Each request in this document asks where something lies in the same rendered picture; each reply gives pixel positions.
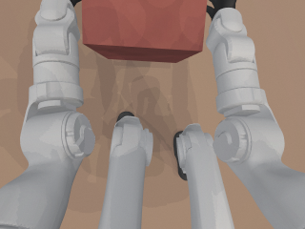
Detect robot right forearm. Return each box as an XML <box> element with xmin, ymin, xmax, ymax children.
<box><xmin>206</xmin><ymin>8</ymin><xmax>279</xmax><ymax>126</ymax></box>

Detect robot left forearm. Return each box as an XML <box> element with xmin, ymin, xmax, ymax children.
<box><xmin>20</xmin><ymin>0</ymin><xmax>84</xmax><ymax>152</ymax></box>

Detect left robot upper arm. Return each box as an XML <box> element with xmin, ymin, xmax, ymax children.
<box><xmin>0</xmin><ymin>111</ymin><xmax>95</xmax><ymax>229</ymax></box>

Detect right robot upper arm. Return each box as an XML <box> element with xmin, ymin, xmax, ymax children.
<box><xmin>213</xmin><ymin>115</ymin><xmax>305</xmax><ymax>229</ymax></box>

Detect right robot foot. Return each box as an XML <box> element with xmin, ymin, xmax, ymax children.
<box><xmin>173</xmin><ymin>131</ymin><xmax>187</xmax><ymax>181</ymax></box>

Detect robot right hand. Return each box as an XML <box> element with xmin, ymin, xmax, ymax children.
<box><xmin>206</xmin><ymin>0</ymin><xmax>236</xmax><ymax>21</ymax></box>

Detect carton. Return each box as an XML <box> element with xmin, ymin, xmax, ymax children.
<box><xmin>81</xmin><ymin>0</ymin><xmax>208</xmax><ymax>63</ymax></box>

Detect robot right thigh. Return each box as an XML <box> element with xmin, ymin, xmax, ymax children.
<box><xmin>176</xmin><ymin>130</ymin><xmax>234</xmax><ymax>229</ymax></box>

